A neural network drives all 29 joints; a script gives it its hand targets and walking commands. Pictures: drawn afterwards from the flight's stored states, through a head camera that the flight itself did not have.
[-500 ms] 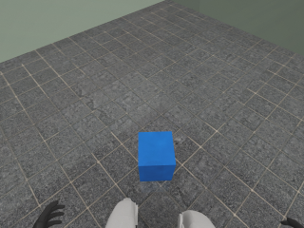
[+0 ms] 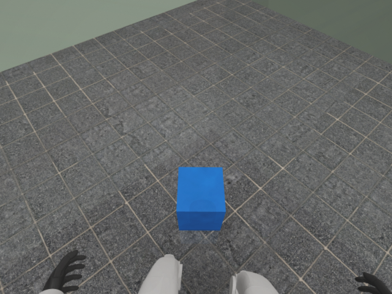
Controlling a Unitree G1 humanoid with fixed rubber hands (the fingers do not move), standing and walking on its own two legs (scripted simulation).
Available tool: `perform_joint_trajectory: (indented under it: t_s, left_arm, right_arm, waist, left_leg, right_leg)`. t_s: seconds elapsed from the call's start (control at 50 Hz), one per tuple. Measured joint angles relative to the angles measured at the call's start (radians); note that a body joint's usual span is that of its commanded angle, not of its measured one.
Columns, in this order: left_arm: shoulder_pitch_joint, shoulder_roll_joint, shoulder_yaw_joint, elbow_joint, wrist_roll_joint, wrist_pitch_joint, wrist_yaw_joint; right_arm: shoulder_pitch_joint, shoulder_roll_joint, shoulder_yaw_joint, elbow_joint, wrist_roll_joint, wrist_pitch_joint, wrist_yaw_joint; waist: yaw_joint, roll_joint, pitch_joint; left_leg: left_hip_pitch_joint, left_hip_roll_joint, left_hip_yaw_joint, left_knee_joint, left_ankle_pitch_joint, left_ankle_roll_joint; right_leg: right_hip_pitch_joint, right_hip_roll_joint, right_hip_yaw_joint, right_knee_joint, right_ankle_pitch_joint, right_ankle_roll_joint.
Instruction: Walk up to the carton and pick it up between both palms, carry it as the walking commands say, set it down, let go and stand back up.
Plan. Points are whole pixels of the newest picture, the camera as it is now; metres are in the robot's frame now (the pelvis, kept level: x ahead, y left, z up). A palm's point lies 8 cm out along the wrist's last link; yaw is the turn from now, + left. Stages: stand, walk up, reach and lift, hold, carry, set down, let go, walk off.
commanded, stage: walk up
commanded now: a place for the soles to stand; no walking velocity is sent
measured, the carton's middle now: (200, 199) +0.54 +0.03 -0.58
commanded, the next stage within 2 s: none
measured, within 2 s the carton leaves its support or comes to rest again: neither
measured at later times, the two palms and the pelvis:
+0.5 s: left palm out of the picture +0.09 +0.33 -0.09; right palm out of the picture +0.11 -0.31 -0.05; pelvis -0.01 +0.01 +0.00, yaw +2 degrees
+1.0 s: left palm out of the picture +0.09 +0.32 -0.08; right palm out of the picture +0.12 -0.32 -0.05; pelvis -0.01 +0.00 +0.00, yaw +3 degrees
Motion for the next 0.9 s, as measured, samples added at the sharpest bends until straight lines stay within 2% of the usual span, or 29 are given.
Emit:
perform_joint_trajectory:
  t_s: [0.06,0.1,0.14,0.18,0.22,0.26,0.38,0.52,0.62,0.68,0.78,0.9]
  left_arm:
    - [0.002,0.0,-0.009,0.001,0.0,0.0,0.0]
    - [0.005,0.0,-0.013,0.001,0.0,0.0,0.0]
    - [0.005,0.0,-0.011,0.001,0.0,-0.003,0.0]
    - [0.005,0.0,-0.009,0.001,0.0,-0.004,0.0]
    - [0.003,0.0,-0.01,0.001,0.0,-0.004,0.0]
    - [0.002,0.0,-0.009,0.001,0.0,-0.004,0.0]
    - [0.0,0.0,-0.005,0.002,0.0,-0.004,0.0]
    - [0.0,0.0,-0.015,0.002,0.0,-0.004,0.0]
    - [-0.005,0.0,0.002,0.002,0.0,-0.004,0.0]
    - [-0.004,0.0,0.007,0.003,0.0,-0.004,0.0]
    - [0.001,0.0,0.002,0.004,0.0,-0.004,0.0]
    - [0.0,0.0,-0.004,0.004,0.0,-0.004,0.0]
  right_arm:
    - [-0.018,0.001,0.0,0.0,0.0,0.006,0.003]
    - [-0.021,0.001,0.0,0.0,0.0,0.009,0.003]
    - [-0.021,0.001,0.0,0.0,0.0,0.009,0.007]
    - [-0.02,0.0,0.0,0.0,0.0,0.008,0.013]
    - [-0.021,0.001,0.0,0.0,0.0,0.002,0.016]
    - [-0.021,0.001,0.0,0.0,0.0,-0.006,0.016]
    - [-0.027,0.001,0.0,0.0,0.0,-0.006,0.016]
    - [-0.027,0.001,0.0,0.0,0.0,-0.006,0.018]
    - [-0.026,0.001,0.0,0.0,0.0,-0.014,0.018]
    - [-0.027,0.001,0.0,0.0,0.0,-0.014,0.018]
    - [-0.027,0.001,0.0,0.0,0.0,-0.009,0.018]
    - [-0.027,0.001,0.0,0.0,0.0,-0.022,0.019]
  waist:
    - [0.0,0.0,-0.002]
    - [0.0,-0.001,-0.007]
    - [0.0,0.0,-0.008]
    - [-0.001,0.001,-0.009]
    - [0.0,0.0,-0.007]
    - [0.0,0.003,-0.007]
    - [0.0,0.003,-0.007]
    - [0.0,0.004,-0.007]
    - [0.0,0.004,-0.007]
    - [0.0,0.004,-0.008]
    - [0.0,0.005,-0.01]
    - [0.0,0.005,-0.01]
  left_leg:
    - [0.001,0.002,-0.007,0.003,0.002,0.0]
    - [-0.008,-0.003,-0.005,0.043,-0.011,0.0]
    - [-0.007,-0.003,-0.002,0.065,-0.018,0.0]
    - [0.019,-0.003,0.005,0.019,-0.021,0.0]
    - [0.035,-0.007,0.008,-0.014,-0.011,-0.021]
    - [0.029,-0.009,0.006,-0.005,-0.015,-0.026]
    - [0.023,-0.006,-0.004,-0.001,-0.007,-0.026]
    - [0.032,-0.013,0.014,0.001,-0.019,-0.024]
    - [0.029,-0.013,0.003,0.002,-0.013,-0.014]
    - [0.026,-0.013,-0.004,0.001,-0.01,-0.014]
    - [0.029,-0.013,0.004,0.0,-0.017,-0.014]
    - [0.033,-0.017,0.005,-0.012,-0.015,-0.016]
  right_leg:
    - [0.001,0.007,-0.005,-0.004,0.032,-0.03]
    - [0.0,0.003,-0.005,-0.007,0.031,-0.037]
    - [0.0,-0.004,-0.005,-0.009,0.033,-0.037]
    - [0.0,-0.012,-0.006,-0.008,0.033,-0.031]
    - [0.0,-0.02,-0.005,-0.006,0.032,-0.021]
    - [0.0,-0.02,-0.005,-0.006,0.033,-0.016]
    - [0.0,-0.007,-0.005,-0.013,0.047,-0.017]
    - [0.0,-0.022,-0.005,-0.012,0.049,-0.016]
    - [0.0,-0.011,-0.005,-0.007,0.004,-0.016]
    - [0.0,-0.002,-0.005,-0.022,0.069,-0.016]
    - [0.0,-0.007,-0.005,-0.022,0.051,-0.028]
    - [0.0,-0.012,-0.005,-0.022,0.048,-0.016]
